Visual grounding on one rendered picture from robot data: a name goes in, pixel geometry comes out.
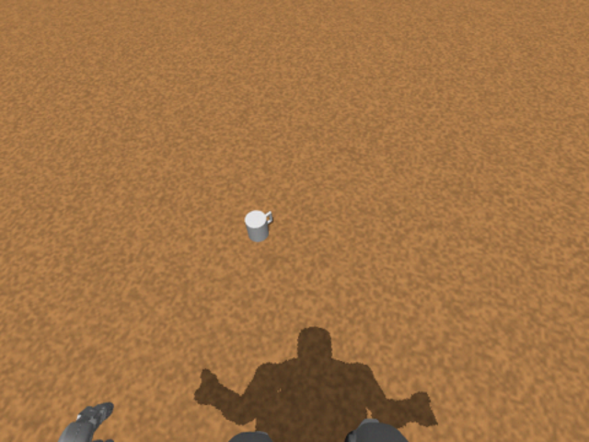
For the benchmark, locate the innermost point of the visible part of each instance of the left robot hand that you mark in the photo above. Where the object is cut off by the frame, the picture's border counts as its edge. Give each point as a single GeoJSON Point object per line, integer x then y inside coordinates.
{"type": "Point", "coordinates": [87, 422]}

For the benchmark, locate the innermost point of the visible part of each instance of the mug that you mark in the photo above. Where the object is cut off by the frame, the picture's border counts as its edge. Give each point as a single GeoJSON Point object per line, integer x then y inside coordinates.
{"type": "Point", "coordinates": [257, 225]}

